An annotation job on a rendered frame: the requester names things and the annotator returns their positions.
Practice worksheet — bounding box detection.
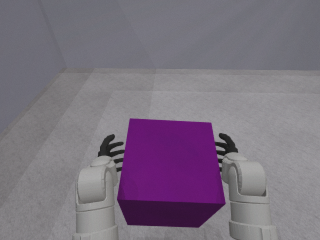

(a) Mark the right robot forearm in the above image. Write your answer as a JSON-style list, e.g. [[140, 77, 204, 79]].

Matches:
[[221, 152, 279, 240]]

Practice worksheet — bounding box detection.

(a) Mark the carton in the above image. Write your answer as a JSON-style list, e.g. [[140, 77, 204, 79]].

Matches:
[[117, 118, 226, 228]]

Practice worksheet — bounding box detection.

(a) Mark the left robot forearm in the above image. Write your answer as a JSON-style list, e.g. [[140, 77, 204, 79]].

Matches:
[[72, 155, 119, 240]]

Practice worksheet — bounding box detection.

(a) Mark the left robot hand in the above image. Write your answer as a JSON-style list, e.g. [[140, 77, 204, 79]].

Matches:
[[98, 134, 125, 172]]

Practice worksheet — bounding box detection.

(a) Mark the right robot hand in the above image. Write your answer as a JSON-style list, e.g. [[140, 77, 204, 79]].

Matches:
[[215, 133, 238, 172]]

